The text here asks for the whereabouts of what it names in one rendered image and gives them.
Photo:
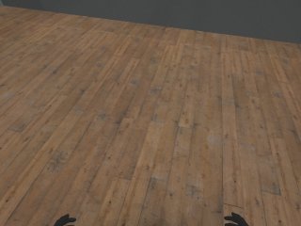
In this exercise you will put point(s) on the robot left hand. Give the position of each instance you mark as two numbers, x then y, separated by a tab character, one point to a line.
64	220

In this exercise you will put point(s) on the robot right hand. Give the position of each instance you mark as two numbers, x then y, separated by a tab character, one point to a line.
237	219

